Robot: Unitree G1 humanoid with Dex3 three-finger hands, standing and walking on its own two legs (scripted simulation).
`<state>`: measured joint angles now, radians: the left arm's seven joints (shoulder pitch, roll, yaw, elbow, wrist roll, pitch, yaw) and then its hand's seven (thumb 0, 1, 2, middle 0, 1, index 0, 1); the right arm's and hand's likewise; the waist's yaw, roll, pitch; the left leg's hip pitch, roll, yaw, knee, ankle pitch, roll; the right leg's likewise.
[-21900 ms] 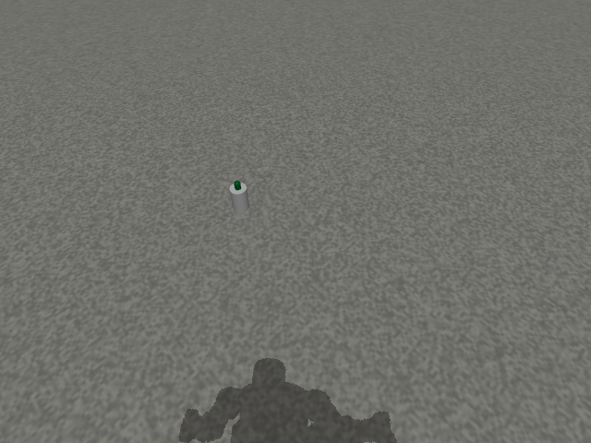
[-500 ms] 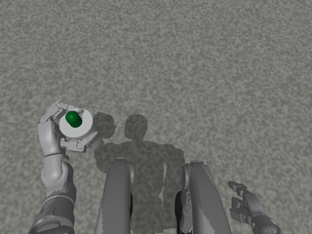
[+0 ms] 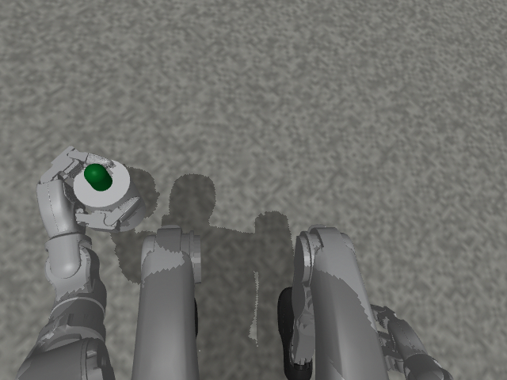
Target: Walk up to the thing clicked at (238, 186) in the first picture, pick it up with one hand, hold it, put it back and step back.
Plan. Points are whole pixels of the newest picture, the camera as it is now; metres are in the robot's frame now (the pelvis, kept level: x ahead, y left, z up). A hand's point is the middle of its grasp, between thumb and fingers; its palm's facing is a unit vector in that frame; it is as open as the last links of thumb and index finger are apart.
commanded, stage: crouch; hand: left
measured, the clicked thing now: (110, 193) +0.38 +0.24 -0.08
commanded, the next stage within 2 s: lower in 0.40 s
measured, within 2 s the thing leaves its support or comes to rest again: neither
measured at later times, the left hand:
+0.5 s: hand (112, 202) +0.38 +0.25 -0.13, palm faces +0.30 -0.95 -0.01, open 9.0 cm
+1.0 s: hand (121, 209) +0.38 +0.26 -0.20, palm faces +0.31 -0.95 -0.01, open 9.0 cm
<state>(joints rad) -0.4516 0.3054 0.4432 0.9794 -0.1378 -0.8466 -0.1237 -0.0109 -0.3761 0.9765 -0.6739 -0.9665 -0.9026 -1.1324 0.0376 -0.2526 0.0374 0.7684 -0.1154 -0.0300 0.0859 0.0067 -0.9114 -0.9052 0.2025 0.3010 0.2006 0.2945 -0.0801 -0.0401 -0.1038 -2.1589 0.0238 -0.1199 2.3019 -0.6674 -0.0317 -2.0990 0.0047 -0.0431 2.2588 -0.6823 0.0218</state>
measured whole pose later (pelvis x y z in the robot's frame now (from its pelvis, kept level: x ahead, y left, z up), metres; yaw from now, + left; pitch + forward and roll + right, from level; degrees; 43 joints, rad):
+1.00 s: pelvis +0.00 +0.01 -0.07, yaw -6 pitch +20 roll -11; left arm -0.43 0.48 0.50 1.09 -0.12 -1.01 -0.05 -0.01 -0.38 0.98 -0.69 -0.95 -0.91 -1.12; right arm -0.12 -0.30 0.23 0.72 -0.25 0.00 0.14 0.00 -0.93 -0.91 0.20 0.30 0.20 0.29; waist -0.14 -0.17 0.12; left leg -2.25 0.00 -0.26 2.59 -0.71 -0.05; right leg -2.14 0.04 -0.14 2.45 -0.69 0.04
